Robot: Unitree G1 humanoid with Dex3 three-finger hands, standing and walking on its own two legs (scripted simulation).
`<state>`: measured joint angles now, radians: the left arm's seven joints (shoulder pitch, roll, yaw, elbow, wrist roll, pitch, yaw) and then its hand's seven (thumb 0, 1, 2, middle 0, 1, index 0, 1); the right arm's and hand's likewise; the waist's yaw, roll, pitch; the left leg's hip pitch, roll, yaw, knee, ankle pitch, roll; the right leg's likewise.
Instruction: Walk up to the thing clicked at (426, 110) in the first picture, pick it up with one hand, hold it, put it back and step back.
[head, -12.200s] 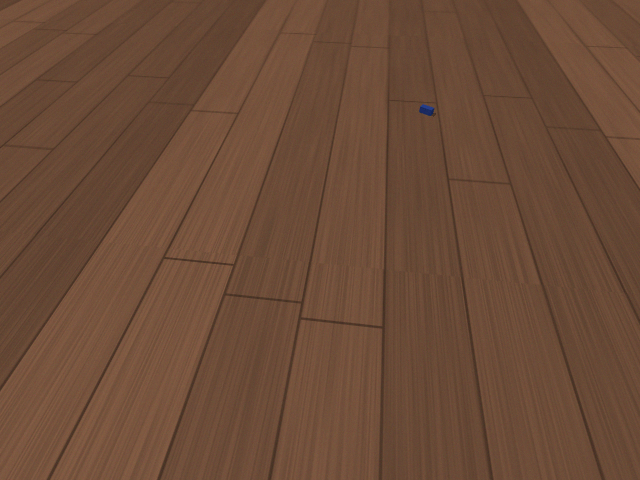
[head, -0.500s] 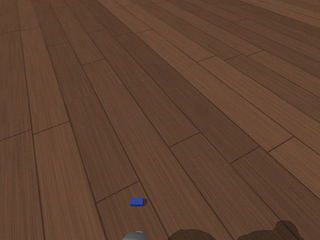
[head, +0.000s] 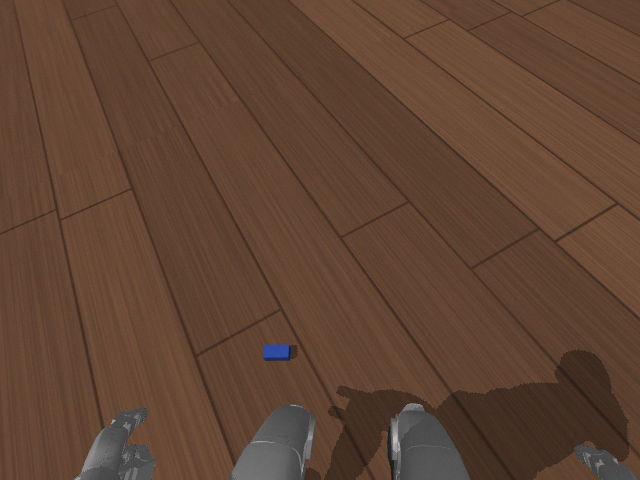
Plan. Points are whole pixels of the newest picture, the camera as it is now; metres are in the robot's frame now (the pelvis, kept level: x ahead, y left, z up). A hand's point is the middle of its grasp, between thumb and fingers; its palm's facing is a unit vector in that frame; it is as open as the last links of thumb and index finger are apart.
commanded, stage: walk up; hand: left
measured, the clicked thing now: (277, 352) +0.45 +0.22 -0.71
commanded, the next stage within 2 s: stand in 1.16 s
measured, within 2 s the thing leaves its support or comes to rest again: neither
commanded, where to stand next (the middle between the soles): +0.06 +0.01 m, yaw -3 degrees
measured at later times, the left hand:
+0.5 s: hand out of the picture +0.04 +0.31 -0.11, palm faces -0.08 -0.90 -0.43, open 7.4 cm
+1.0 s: hand (139, 440) +0.16 +0.30 -0.14, palm faces -0.06 -0.91 -0.40, open 7.4 cm
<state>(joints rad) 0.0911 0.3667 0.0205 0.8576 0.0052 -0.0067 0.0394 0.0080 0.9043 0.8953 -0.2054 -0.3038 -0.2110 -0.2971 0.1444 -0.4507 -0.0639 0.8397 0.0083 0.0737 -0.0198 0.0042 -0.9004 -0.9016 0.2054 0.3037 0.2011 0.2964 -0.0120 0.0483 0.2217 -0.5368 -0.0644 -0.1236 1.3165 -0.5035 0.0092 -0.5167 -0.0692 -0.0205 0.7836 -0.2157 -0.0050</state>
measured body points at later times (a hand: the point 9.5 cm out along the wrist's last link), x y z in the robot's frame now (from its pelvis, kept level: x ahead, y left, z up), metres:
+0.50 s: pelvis +0.01 +0.02 +0.02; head +0.02 +0.01 +0.47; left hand +0.05 +0.36 -0.08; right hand +0.00 -0.31 -0.10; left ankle -0.04 +0.14 -0.70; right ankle +0.05 -0.09 -0.69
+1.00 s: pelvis +0.02 +0.03 +0.01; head +0.09 +0.04 +0.45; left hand +0.16 +0.35 -0.11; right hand +0.12 -0.28 -0.11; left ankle +0.13 +0.15 -0.70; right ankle +0.01 -0.10 -0.65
